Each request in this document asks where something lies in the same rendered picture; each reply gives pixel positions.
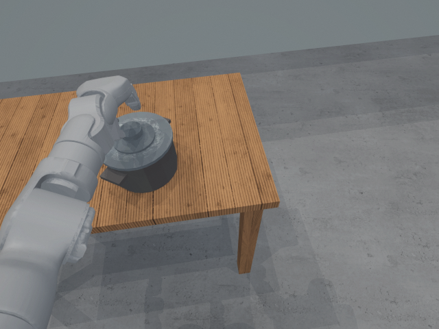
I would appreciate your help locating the robot left upper arm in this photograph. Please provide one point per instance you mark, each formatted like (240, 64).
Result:
(49, 230)

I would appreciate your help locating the table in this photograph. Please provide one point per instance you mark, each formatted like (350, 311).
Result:
(222, 167)

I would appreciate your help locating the pot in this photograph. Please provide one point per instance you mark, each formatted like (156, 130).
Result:
(147, 179)

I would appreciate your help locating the lid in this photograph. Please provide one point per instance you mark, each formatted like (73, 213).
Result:
(154, 143)

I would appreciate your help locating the knob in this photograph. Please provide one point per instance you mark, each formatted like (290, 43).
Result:
(132, 130)

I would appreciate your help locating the robot left forearm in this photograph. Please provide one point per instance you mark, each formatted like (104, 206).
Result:
(73, 164)

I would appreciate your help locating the robot left hand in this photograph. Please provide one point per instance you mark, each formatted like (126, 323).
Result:
(122, 91)

